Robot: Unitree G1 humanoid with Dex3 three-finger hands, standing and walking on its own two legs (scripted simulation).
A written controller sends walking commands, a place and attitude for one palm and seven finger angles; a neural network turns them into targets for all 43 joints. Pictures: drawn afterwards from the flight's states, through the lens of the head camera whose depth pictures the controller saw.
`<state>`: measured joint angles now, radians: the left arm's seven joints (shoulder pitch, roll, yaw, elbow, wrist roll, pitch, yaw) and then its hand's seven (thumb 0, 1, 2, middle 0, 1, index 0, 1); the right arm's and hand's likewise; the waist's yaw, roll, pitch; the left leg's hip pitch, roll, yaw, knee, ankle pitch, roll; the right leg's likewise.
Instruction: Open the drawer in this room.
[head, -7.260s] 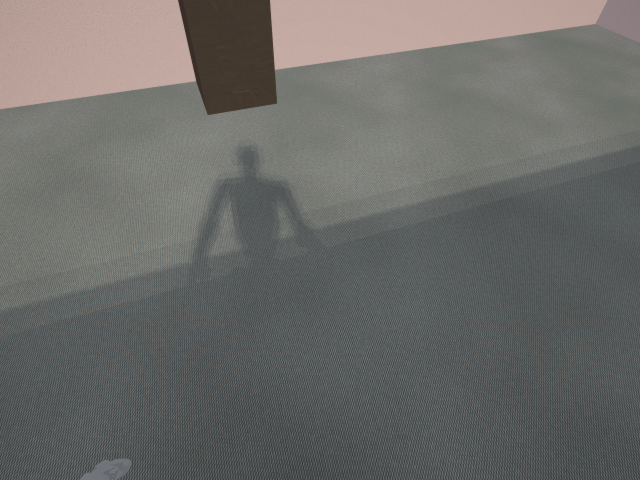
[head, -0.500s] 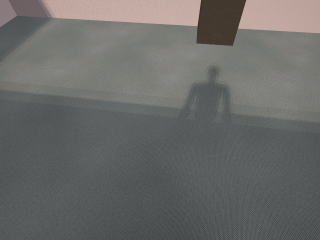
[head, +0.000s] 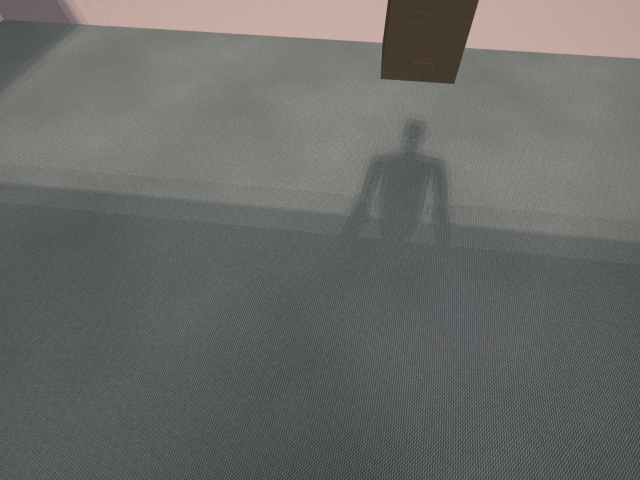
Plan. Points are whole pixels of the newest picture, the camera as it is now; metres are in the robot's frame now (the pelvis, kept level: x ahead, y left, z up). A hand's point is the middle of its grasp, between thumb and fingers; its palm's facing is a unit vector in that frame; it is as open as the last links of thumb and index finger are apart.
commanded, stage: stand and wait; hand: left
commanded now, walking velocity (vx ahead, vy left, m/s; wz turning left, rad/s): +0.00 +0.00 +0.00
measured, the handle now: out of the picture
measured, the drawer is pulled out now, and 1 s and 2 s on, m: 0.00 0.00 0.00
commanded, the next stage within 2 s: turn or walk to find it in 0.36 s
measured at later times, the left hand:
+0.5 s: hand out of the picture +0.06 +0.25 -0.16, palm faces +0.02 -0.96 -0.28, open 7.4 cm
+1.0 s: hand out of the picture -0.01 +0.25 -0.16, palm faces +0.02 -0.96 -0.28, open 7.4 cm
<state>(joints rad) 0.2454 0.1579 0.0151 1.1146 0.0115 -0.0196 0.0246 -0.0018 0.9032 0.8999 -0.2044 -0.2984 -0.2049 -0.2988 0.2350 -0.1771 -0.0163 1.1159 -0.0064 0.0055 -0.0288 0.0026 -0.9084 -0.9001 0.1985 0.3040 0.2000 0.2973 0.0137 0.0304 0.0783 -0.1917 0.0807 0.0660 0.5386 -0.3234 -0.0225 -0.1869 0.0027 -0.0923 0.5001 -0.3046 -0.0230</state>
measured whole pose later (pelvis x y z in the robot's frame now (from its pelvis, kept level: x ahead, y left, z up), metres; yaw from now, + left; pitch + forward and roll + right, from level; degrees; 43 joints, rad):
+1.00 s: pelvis -0.03 +0.02 +0.01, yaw +1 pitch -2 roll +0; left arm 0.19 0.29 0.01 1.14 0.01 0.00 0.01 0.00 0.90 0.90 -0.21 -0.30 -0.21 -0.30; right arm 0.15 -0.29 -0.01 1.12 -0.01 -0.01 0.00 0.00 -0.91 -0.90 0.20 0.30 0.20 0.30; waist 0.02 -0.01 0.06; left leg -0.12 0.02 0.07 0.35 -0.20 0.01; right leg -0.12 -0.05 -0.09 0.35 -0.19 0.02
